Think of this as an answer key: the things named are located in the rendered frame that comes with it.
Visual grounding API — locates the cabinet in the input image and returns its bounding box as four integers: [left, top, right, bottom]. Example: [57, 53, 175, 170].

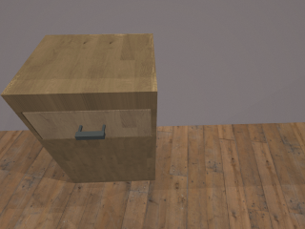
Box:
[0, 33, 158, 183]

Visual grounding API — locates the handle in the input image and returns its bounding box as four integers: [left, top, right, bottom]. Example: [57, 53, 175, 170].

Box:
[74, 124, 106, 140]

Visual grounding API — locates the drawer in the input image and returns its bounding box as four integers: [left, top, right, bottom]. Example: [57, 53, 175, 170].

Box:
[22, 109, 152, 139]

